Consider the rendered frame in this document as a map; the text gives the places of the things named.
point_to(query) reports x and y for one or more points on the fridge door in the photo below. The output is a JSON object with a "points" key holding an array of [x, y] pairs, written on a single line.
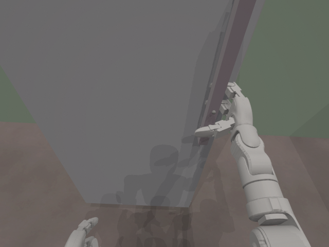
{"points": [[118, 88]]}

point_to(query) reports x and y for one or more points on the robot right forearm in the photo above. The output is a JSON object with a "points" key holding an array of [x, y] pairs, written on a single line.
{"points": [[265, 202]]}

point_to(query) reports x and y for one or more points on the left robot hand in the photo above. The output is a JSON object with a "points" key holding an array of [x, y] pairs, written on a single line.
{"points": [[78, 237]]}

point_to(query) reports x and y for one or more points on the right robot upper arm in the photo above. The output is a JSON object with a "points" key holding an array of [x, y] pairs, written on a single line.
{"points": [[277, 236]]}

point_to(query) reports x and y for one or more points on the handle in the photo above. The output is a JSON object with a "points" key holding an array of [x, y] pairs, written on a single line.
{"points": [[238, 22]]}

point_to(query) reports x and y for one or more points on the right robot hand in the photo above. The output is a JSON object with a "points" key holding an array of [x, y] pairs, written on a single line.
{"points": [[240, 112]]}

